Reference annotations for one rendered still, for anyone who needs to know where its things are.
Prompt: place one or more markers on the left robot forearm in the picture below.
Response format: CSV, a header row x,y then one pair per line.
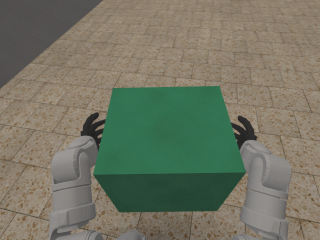
x,y
72,193

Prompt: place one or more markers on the left robot hand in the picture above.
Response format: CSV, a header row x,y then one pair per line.
x,y
89,128

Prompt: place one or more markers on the robot left upper arm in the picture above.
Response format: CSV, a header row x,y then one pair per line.
x,y
86,235

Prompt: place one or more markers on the right robot hand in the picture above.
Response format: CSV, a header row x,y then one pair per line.
x,y
245,135

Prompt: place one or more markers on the right robot forearm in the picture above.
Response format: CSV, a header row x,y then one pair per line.
x,y
269,177

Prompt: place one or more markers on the carton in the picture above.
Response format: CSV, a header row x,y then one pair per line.
x,y
168,149

